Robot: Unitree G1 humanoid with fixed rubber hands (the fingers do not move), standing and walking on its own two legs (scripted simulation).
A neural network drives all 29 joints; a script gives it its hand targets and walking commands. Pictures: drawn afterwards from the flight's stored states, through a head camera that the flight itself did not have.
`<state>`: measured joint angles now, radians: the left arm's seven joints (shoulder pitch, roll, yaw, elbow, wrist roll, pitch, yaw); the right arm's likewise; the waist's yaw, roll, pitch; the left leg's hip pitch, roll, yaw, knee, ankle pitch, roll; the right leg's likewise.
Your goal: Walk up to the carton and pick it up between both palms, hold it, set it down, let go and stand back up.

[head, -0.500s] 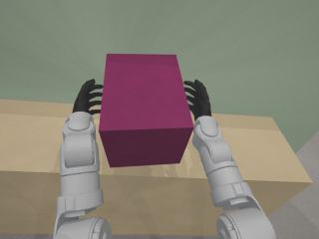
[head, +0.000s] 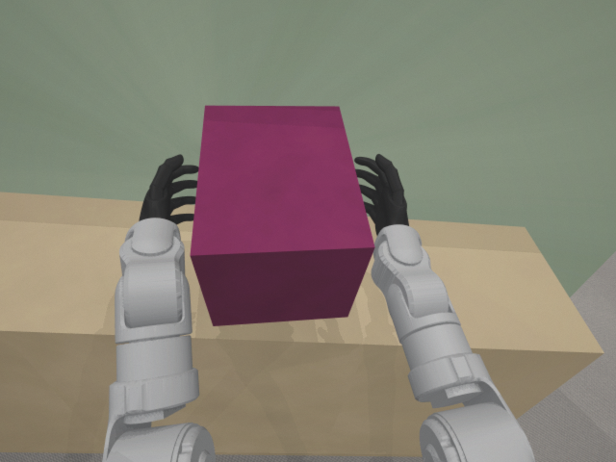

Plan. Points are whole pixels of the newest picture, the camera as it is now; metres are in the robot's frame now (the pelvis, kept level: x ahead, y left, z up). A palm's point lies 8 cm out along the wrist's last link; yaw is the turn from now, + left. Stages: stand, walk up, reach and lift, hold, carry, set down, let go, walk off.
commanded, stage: hold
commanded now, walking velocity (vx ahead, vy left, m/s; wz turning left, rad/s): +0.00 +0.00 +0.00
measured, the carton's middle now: (277, 213) +0.41 +0.01 +0.13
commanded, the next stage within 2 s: none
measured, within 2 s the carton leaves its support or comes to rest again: neither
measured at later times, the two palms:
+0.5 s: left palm (166, 216) +0.35 +0.14 +0.18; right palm (395, 214) +0.36 -0.14 +0.18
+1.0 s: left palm (161, 218) +0.35 +0.14 +0.18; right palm (391, 215) +0.35 -0.13 +0.17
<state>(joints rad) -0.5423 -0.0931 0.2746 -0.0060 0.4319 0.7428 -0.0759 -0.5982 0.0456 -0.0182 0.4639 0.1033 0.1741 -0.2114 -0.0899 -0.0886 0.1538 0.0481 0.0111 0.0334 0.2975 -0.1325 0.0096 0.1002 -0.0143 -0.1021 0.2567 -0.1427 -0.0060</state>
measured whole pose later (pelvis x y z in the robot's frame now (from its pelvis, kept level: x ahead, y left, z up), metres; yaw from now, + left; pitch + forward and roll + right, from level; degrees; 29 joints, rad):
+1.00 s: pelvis +0.00 -0.01 +0.00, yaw +0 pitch -12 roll +0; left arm -0.54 -0.09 0.28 -0.01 0.43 0.75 -0.08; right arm -0.60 0.05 -0.01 0.47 0.10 0.17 -0.21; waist -0.08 -0.09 0.14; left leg 0.06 0.02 0.04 0.29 -0.13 0.00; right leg 0.10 -0.01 -0.10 0.26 -0.15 -0.02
